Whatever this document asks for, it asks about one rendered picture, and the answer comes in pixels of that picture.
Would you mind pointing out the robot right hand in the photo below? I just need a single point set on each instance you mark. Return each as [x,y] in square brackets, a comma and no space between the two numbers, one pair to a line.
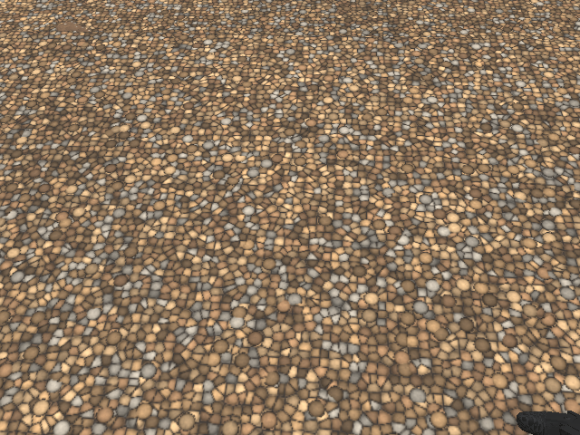
[549,423]

